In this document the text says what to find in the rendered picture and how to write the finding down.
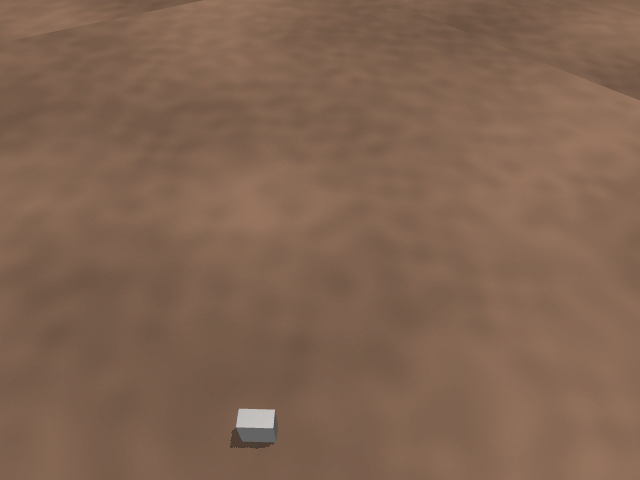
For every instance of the carton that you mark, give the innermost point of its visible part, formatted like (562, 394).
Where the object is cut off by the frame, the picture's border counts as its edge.
(257, 425)

